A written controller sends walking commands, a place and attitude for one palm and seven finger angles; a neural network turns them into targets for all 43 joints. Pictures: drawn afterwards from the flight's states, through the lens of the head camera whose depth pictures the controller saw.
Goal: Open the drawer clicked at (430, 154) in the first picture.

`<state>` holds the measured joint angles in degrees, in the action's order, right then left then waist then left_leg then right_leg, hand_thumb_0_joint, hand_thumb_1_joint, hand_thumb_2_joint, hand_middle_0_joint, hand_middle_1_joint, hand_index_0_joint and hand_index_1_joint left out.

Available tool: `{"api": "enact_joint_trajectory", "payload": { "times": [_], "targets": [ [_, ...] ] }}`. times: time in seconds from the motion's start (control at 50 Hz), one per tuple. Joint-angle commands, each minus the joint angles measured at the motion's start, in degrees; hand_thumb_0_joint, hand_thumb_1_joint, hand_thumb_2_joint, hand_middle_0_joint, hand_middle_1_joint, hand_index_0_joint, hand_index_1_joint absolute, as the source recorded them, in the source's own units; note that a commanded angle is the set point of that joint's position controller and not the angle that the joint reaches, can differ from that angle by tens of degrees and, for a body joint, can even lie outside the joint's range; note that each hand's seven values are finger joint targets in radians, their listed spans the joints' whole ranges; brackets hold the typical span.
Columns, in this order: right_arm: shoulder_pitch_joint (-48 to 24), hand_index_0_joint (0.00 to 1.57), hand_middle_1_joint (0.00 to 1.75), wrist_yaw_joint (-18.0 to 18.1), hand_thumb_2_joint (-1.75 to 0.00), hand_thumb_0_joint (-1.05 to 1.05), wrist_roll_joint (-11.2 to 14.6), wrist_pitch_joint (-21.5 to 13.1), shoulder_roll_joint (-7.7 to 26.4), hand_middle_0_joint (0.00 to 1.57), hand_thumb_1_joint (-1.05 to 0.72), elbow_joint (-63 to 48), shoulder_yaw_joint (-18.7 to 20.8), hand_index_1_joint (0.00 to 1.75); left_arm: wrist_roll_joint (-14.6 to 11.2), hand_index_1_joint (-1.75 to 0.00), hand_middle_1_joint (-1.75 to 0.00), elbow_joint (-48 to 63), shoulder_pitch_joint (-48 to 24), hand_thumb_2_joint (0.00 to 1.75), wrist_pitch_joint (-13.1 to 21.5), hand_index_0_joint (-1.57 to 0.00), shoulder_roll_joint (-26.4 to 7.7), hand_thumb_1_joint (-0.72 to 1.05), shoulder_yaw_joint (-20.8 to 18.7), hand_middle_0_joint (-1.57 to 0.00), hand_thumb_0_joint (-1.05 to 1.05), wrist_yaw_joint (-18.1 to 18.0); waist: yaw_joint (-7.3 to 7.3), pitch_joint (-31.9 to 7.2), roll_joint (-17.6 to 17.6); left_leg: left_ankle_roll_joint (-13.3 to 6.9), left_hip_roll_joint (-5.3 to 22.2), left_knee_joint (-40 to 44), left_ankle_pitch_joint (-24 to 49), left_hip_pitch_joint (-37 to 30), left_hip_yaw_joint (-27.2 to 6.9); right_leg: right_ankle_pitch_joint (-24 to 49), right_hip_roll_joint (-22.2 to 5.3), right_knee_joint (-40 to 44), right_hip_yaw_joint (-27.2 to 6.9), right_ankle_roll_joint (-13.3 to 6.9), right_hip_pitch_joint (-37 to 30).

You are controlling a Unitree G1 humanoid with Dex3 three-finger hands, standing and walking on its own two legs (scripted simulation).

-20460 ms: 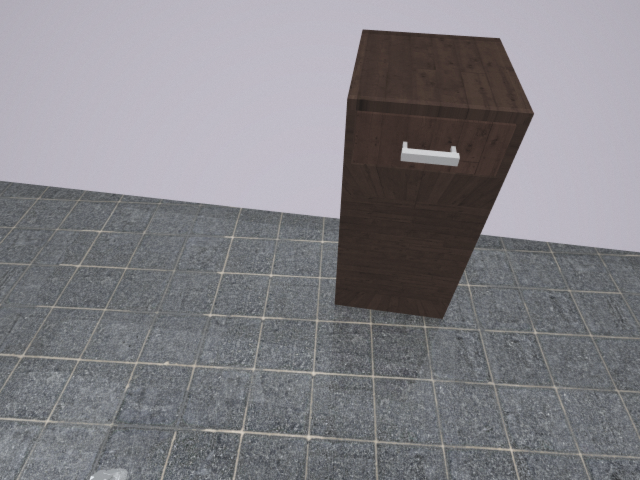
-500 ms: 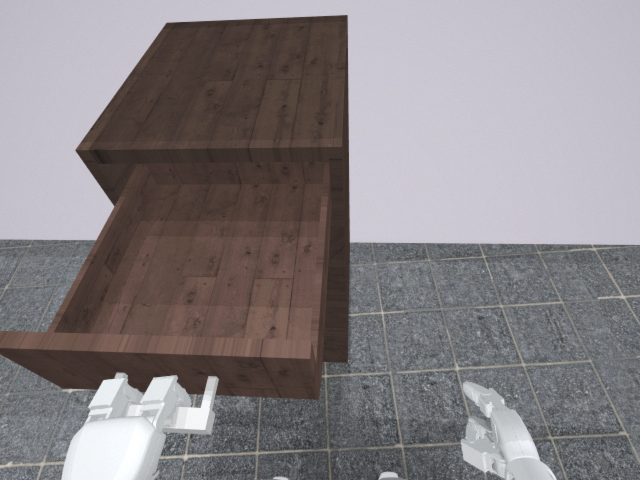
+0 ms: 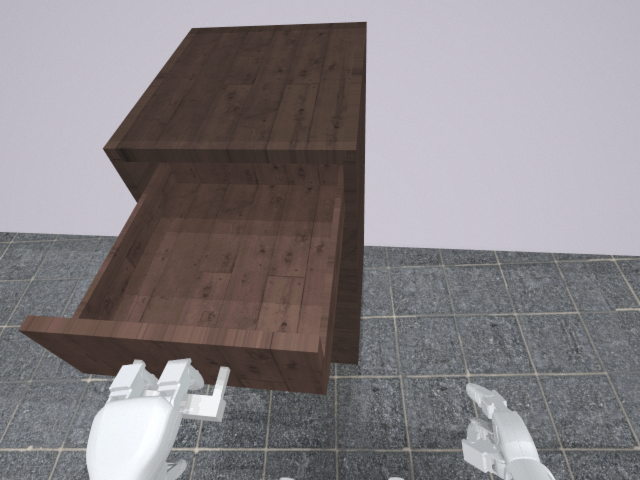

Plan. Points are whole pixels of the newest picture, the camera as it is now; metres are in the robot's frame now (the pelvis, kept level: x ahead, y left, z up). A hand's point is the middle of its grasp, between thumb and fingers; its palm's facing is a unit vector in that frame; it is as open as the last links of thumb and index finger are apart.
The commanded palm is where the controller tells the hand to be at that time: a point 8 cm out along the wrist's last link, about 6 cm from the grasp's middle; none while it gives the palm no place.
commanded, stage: open the thumb to release the handle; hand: left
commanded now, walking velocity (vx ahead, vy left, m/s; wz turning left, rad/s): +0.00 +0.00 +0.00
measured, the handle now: (174, 387) +0.22 +0.21 +0.01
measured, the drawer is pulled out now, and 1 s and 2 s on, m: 0.30 0.30 0.30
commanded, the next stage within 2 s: lift the hand off the handle in 0.08 s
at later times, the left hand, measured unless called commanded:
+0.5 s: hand (162, 439) +0.17 +0.21 -0.01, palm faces +0.00 -0.10 -0.99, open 13.8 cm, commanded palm +0.15 +0.22 +0.05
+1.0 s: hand (129, 419) +0.17 +0.23 +0.05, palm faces +0.02 -0.14 -0.99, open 13.6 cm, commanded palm +0.15 +0.22 +0.12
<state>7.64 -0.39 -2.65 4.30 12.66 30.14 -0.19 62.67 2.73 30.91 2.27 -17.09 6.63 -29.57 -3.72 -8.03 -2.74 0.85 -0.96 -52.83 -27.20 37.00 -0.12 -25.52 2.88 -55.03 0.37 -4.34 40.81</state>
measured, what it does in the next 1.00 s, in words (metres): stands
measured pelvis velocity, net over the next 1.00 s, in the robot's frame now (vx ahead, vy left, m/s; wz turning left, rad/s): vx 0.00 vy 0.02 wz -0.01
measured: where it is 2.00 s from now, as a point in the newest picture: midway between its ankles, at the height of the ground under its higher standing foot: outside the picture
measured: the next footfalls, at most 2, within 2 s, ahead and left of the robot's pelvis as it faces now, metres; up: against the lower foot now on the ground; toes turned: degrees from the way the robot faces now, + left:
none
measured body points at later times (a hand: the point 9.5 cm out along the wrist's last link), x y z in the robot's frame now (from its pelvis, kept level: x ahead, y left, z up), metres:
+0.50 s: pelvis -0.01 +0.00 +0.00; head +0.04 -0.03 +0.45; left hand +0.16 +0.21 +0.05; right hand +0.20 -0.21 -0.11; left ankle -0.01 +0.14 -0.68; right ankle +0.02 -0.07 -0.68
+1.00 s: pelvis +0.00 +0.02 +0.02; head +0.02 -0.02 +0.47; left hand +0.17 +0.23 +0.10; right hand +0.21 -0.21 -0.07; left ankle -0.01 +0.14 -0.68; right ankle +0.02 -0.07 -0.68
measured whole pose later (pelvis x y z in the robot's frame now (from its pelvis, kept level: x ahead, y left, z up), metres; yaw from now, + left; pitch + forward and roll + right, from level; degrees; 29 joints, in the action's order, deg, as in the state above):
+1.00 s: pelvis +0.00 +0.02 +0.02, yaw -1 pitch +7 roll +1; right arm 8.6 -0.9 -2.1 4.0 14.0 30.7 1.0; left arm 57.9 11.2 32.8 1.5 -19.7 5.2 -22.7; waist -4.1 -6.4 -4.3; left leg -0.3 -0.9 -44.7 -24.1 27.4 0.1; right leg -21.8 2.9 -45.6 -0.3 -3.1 30.6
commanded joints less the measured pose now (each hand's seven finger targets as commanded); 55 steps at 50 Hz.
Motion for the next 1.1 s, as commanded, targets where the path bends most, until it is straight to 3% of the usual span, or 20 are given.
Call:
{"api": "enact_joint_trajectory", "payload": {
  "times": [0.0, 0.02, 0.06, 0.14, 0.16, 0.24, 0.38, 0.42, 0.46, 0.54, 0.6, 0.62, 0.68, 0.8, 0.86, 0.92, 1.04, 1.08],
  "targets": [
    [-6.3, 0.2, 0.3, 0.0, -0.9, 0.0, -0.2, -3.1, 5.4, 0.2, -0.9, -9.2, 2.2, 0.3, -0.4, -1.2, -1.2, 8.4, 1.7, 0.3, -0.1, -0.3, -7.7, -0.5, -5.9, -0.3, 0.0, -1.9, -0.09, -5.3, 4.8, -2.8, -2.4, 4.8, 7.6, -2.3, 0.7, 10.8, -2.3, 13.0, -6.3, 1.3, -7.7],
    [-6.3, 0.2, 0.3, 0.0, -0.9, 0.0, -0.3, -3.2, 5.5, 0.2, -0.9, -9.2, 2.2, 0.3, -0.4, -1.2, -1.2, 7.9, 0.4, 0.3, 0.0, -0.3, -7.7, -0.5, -5.8, -0.3, 0.0, -1.9, 0.39, -5.5, 5.8, -2.8, -2.3, 4.7, 7.4, -2.1, 0.7, 10.5, -2.4, 13.4, -6.5, 1.4, -7.6],
    [-6.0, 0.2, 0.3, 0.0, -0.9, 0.0, -0.3, -3.4, 5.4, 0.2, -0.9, -9.3, 2.4, 0.3, -0.5, -1.2, -1.2, 8.3, 2.2, 0.3, 0.7, -0.3, -8.0, -0.5, -6.7, -0.3, 0.0, -2.1, -0.35, -6.4, 5.1, -2.8, -2.4, 4.6, 7.9, -2.3, 0.7, 11.8, -2.3, 12.9, -6.5, 1.2, -8.3],
    [-5.9, 0.2, 0.3, -0.3, -0.9, 0.0, -0.5, -3.4, 5.6, 0.2, -0.9, -9.1, 2.5, 0.3, -0.1, -1.2, -1.2, 8.7, 1.0, 0.3, 0.9, -0.3, -8.1, -0.5, -6.7, -0.3, 0.0, -2.6, -0.13, -7.5, 4.5, -2.7, -2.3, 4.5, 8.6, -2.3, 0.7, 13.3, -2.3, 11.8, -6.3, 1.2, -8.0],
    [-5.8, 0.2, 0.3, -0.4, -0.9, 0.0, -0.5, -3.5, 5.5, 0.2, -0.9, -9.3, 2.6, 0.3, -0.3, -1.2, -1.2, 7.7, 2.9, 0.3, 0.8, -0.3, -6.5, -0.5, -5.3, -0.3, 0.0, -2.5, -0.04, -6.9, 4.6, -2.8, -2.3, 4.2, 8.8, -2.0, 0.8, 13.9, -2.3, 11.8, -6.0, 1.3, -7.9],
    [-6.1, 0.2, 0.3, -0.1, -0.9, 0.0, -0.6, -3.2, 5.8, 0.2, -0.9, -8.9, 2.7, 0.3, 0.1, -1.2, -1.2, 8.5, -2.8, 0.3, 0.4, -0.3, -8.4, -0.5, -6.7, -0.3, 0.0, -3.1, 0.64, -7.9, 4.9, -2.8, -2.1, 4.0, 7.6, -1.6, 0.7, 12.0, -2.6, 11.9, -6.2, 1.4, -7.2],
    [-6.3, 0.2, 0.3, 0.9, -0.9, 0.0, 0.0, -3.2, 5.7, 0.2, -0.9, -7.9, 2.7, 0.3, -0.6, -1.2, -1.2, 5.4, -3.4, 0.3, -0.4, -0.3, -9.6, -0.5, -8.4, -0.3, 0.0, -3.1, 0.42, -8.3, 6.3, -2.8, -2.2, 4.4, 7.7, -0.5, 0.9, 14.3, -2.7, 12.4, -6.8, 1.7, -9.4],
    [-6.6, 0.2, 0.3, 1.2, -0.9, 0.0, 0.1, -3.1, 5.7, 0.2, -0.9, -7.5, 2.6, 0.3, -0.8, -1.2, -1.2, 4.6, -6.0, 0.3, -0.6, -0.3, -10.1, -0.5, -8.7, -0.3, 0.0, -3.0, 1.13, -7.8, 7.5, -2.8, -2.1, 4.5, 6.9, -0.2, 0.9, 13.2, -2.9, 13.2, -7.1, 1.8, -9.3],
    [-6.8, 0.2, 0.3, 1.3, -0.9, 0.0, 0.2, -3.2, 5.5, 0.2, -0.9, -7.5, 2.7, 0.3, -0.5, -1.2, -1.2, 4.5, -5.9, 0.3, -0.5, -0.3, -9.2, -0.5, -7.8, -0.3, 0.0, -2.9, 0.79, -7.2, 5.8, -2.8, -2.2, 4.9, 6.0, -0.6, 1.0, 10.4, -2.8, 13.6, -6.8, 1.7, -8.4],
    [-7.0, 0.2, 0.3, 1.5, -0.9, 0.0, 0.3, -3.2, 5.4, 0.2, -0.9, -8.1, 2.6, 0.3, -1.3, -1.2, -1.2, 10.1, -7.3, 0.3, -1.0, -0.3, -11.5, -0.5, -9.6, -0.3, 0.0, -2.8, 0.18, -9.7, 3.2, -3.0, -2.0, 6.5, 7.3, -4.4, 1.1, 10.6, -2.8, 14.8, -6.7, 1.5, -10.7],
    [-7.3, 0.2, 0.3, 1.4, -0.9, 0.0, 0.3, -3.2, 5.2, 0.2, -0.9, -8.5, 2.5, 0.3, -2.4, -1.2, -1.2, 11.9, -5.0, 0.3, -0.7, -0.3, -11.1, -0.5, -9.1, -0.3, 0.0, -1.8, 0.14, -7.6, 4.2, -3.0, -1.9, 7.5, 7.8, -5.2, 0.9, 11.0, -3.0, 16.2, -6.6, 1.6, -11.7],
    [-7.6, 0.2, 0.3, 1.5, -0.9, 0.0, 0.4, -3.2, 5.3, 0.2, -0.9, -8.6, 2.3, 0.3, -2.7, -1.2, -1.2, 12.5, -5.4, 0.3, -0.6, -0.3, -12.5, -0.5, -10.6, -0.3, 0.0, -1.6, 0.08, -7.7, 3.9, -3.0, -1.9, 7.7, 8.2, -5.9, 0.9, 10.9, -3.0, 16.9, -7.4, 1.4, -12.0],
    [-7.6, 0.2, 0.3, 0.9, -0.9, 0.0, 0.2, -3.5, 5.2, 0.2, -0.9, -8.7, 2.4, 0.3, -2.8, -1.2, -1.2, 15.2, -5.1, 0.3, 0.3, -0.3, -11.4, -0.5, -9.3, -0.3, 0.0, -0.9, 0.09, -6.4, 1.4, -3.0, -1.7, 8.8, 8.3, -8.2, 0.7, 8.8, -3.0, 17.9, -7.1, 1.1, -11.1],
    [-7.8, 0.2, 0.3, -0.1, -0.9, 0.0, 0.3, -3.5, 5.6, 0.2, -0.9, -9.1, 2.5, 0.3, -3.8, -1.2, -1.2, 17.3, -1.6, 0.3, 0.1, -0.3, -11.0, -0.5, -9.1, -0.3, 0.0, 0.7, -0.08, -4.0, 3.3, -2.9, -1.0, 10.9, 9.9, -10.0, 0.3, 11.2, -2.9, 19.0, -6.6, 1.1, -12.3],
    [-7.9, 0.2, 0.3, -0.5, -0.9, 0.0, 0.5, -3.6, 5.6, 0.2, -0.9, -9.5, 2.6, 0.3, -4.6, -1.2, -1.2, 19.8, -1.5, 0.3, -0.6, -0.3, -9.2, -0.5, -6.4, -0.3, 0.0, 2.4, -0.01, -4.1, 1.8, -3.1, -0.6, 12.3, 10.0, -12.3, 0.4, 9.6, -3.0, 19.7, -5.4, 1.3, -12.7],
    [-7.8, 0.2, 0.3, -0.5, -0.9, 0.0, 0.7, -3.7, 5.6, 0.2, -0.9, -9.9, 2.5, 0.3, -5.4, -1.2, -1.2, 21.1, -0.8, 0.3, -0.6, -0.3, -10.5, -0.5, -7.5, -0.3, 0.0, 4.0, -0.24, -4.0, 3.8, -3.1, -0.3, 13.2, 11.3, -13.6, 0.1, 11.0, -3.0, 20.6, -5.5, 1.4, -13.9],
    [-6.9, 0.2, 0.3, -1.2, -0.9, 0.0, 0.4, -3.8, 5.6, 0.2, -0.9, -10.4, 2.2, 0.3, -5.0, -1.2, -1.2, 27.4, -1.6, 0.3, 0.1, -0.3, -10.9, -0.5, -6.7, -0.3, 0.0, 6.0, -0.78, -4.3, 1.2, -2.9, 0.3, 14.5, 14.4, -17.7, -0.3, 12.4, -3.0, 20.8, -5.3, 1.0, -14.1],
    [-6.6, 0.2, 0.3, -1.5, -0.9, 0.0, 0.6, -3.9, 5.6, 0.2, -0.9, -10.8, 2.2, 0.3, -5.6, -1.2, -1.2, 28.3, 1.3, 0.3, 0.2, -0.3, -11.0, -0.5, -7.0, -0.3, 0.0, 6.4, -1.25, -4.4, 1.2, -2.8, 0.6, 14.6, 16.5, -18.2, -0.3, 15.5, -2.9, 20.5, -4.8, 0.9, -15.5]
  ]
}}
